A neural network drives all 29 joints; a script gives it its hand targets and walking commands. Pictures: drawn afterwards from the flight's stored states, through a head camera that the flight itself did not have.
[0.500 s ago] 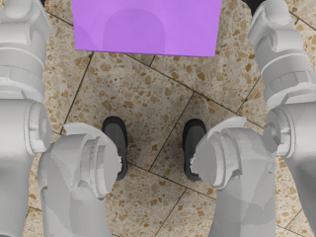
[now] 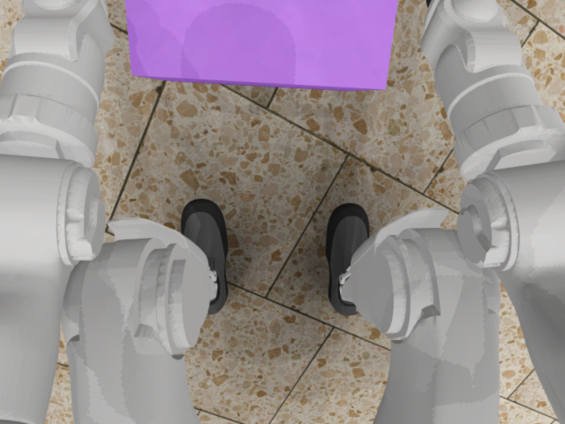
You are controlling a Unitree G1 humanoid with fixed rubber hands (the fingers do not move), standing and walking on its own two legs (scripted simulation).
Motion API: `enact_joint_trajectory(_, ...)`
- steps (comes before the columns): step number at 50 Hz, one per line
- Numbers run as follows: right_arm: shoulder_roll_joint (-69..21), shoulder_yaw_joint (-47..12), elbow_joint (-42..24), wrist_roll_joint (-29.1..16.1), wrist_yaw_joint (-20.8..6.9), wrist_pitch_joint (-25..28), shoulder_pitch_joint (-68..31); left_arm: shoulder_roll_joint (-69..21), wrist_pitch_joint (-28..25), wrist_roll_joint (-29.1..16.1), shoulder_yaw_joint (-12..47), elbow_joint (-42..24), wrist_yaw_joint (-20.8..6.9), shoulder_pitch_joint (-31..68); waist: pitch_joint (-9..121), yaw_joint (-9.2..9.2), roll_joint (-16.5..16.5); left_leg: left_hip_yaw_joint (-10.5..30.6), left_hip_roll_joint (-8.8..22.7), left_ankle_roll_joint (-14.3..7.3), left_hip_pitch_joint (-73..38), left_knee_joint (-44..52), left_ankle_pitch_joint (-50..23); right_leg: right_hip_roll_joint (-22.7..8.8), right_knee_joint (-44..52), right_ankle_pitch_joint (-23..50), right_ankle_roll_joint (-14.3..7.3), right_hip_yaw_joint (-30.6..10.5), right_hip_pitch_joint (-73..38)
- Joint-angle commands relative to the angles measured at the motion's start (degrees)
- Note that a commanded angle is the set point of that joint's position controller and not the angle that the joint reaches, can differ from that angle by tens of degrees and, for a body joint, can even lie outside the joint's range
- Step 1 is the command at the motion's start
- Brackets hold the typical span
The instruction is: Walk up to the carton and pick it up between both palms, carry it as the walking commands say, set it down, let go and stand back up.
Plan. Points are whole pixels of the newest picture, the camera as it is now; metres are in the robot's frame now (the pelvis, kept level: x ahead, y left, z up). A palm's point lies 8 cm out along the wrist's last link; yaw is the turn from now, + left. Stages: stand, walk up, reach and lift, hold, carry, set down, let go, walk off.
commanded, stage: reach and lift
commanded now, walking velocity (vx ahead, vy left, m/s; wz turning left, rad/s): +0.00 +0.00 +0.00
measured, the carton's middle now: out of the picture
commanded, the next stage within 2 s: none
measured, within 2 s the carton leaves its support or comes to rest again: leaves its support in 0.92 s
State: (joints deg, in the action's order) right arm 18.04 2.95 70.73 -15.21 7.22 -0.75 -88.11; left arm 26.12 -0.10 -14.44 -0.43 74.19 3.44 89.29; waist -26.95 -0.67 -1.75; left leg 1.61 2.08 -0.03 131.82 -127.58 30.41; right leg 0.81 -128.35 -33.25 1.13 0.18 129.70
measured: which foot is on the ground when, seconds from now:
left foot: down 0.00-1.00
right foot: down 0.00-1.00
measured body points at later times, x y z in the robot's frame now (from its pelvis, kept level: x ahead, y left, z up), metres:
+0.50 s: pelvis +0.00 +0.00 -0.01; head +0.38 +0.02 +0.22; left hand +0.56 +0.20 -0.21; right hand +0.55 -0.15 -0.20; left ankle +0.12 +0.13 -0.32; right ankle +0.11 -0.12 -0.32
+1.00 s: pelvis +0.00 +0.00 -0.01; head +0.37 +0.02 +0.25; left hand +0.55 +0.20 -0.19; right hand +0.55 -0.15 -0.18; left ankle +0.12 +0.13 -0.32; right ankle +0.11 -0.12 -0.32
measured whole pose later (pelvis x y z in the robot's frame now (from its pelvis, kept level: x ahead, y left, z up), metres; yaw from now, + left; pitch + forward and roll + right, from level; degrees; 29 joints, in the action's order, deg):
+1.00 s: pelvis +0.00 +0.00 -0.01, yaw +0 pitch +34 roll -1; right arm 17.2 5.4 63.8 -14.6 9.4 -7.4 -82.1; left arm 24.5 7.1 -15.6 3.3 68.1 5.6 85.1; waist -23.4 -0.3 -2.2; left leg 1.6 0.7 0.2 131.2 -129.3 31.6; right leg 3.1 -130.0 -34.4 2.8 -1.3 129.2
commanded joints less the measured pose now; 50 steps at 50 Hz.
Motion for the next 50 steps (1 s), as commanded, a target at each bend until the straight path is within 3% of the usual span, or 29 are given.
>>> enact_joint_trajectory(1,1.53,0.23,-4.55,0.37,0.19,1.20,-10.47,2.74,-1.15,-0.68,1.05,-4.92,-0.55,15.11,66.55,-0.16,3.87,-0.65,-1.93,0.88,-34.47,7.87,-17.84,1.34,9.79,17.38,0.44,1.39,-27.87)
enact_joint_trajectory(11,-10.41,-4.71,-6.01,-1.54,-2.51,1.33,-16.14,-9.74,-1.18,-3.57,7.09,-5.95,-2.96,20.11,65.10,0.09,2.88,-0.51,-2.89,0.51,-33.61,8.55,-17.46,2.26,9.59,17.75,0.02,1.45,-28.66)
enact_joint_trajectory(18,-34.23,-6.45,-9.09,0.97,-9.82,-0.89,-26.33,-34.10,1.00,-2.16,9.15,-7.90,-10.17,28.07,59.98,0.81,2.50,-1.46,-4.63,-0.47,-31.33,7.78,-15.16,4.02,7.71,16.54,-0.12,1.89,-26.76)
enact_joint_trajectory(22,-40.95,-5.30,-10.50,2.80,-13.15,-2.71,-25.79,-40.76,2.62,-0.31,6.95,-10.32,-13.27,28.09,58.11,1.05,2.23,-2.10,-5.22,-1.08,-28.85,7.09,-13.83,4.64,7.05,16.17,-0.49,2.20,-25.72)
enact_joint_trajectory(27,-44.61,-4.10,-12.13,3.56,-15.24,-3.87,-24.12,-44.85,4.07,0.35,6.57,-13.39,-15.11,26.46,57.36,0.80,2.55,-2.05,-5.34,-1.49,-28.33,6.39,-14.83,4.91,6.42,16.75,-0.94,2.62,-23.53)
enact_joint_trajectory(38,-48.16,-5.79,-17.43,2.22,-15.53,-3.91,-24.91,-49.24,4.44,-1.11,9.39,-18.87,-15.25,25.45,64.88,0.64,2.50,-2.34,-5.41,-1.20,-32.42,5.67,-20.95,5.03,5.43,20.97,-1.26,3.42,-25.37)
enact_joint_trajectory(45,-50.48,-9.86,-23.43,-1.85,-13.90,-3.42,-29.96,-49.61,3.51,-4.15,13.10,-26.07,-13.54,31.38,80.07,2.02,2.56,-3.42,-5.75,-0.95,-38.95,5.85,-25.15,5.36,5.81,25.15,-0.62,3.81,-32.31)
enact_joint_trajectory(50,-50.33,-11.48,-27.49,-3.31,-12.62,-3.77,-33.55,-49.75,3.93,-4.80,13.59,-28.49,-12.42,33.21,87.28,3.08,2.87,-4.35,-6.13,-1.10,-43.06,6.87,-24.22,5.71,7.26,23.36,-0.21,4.31,-34.37)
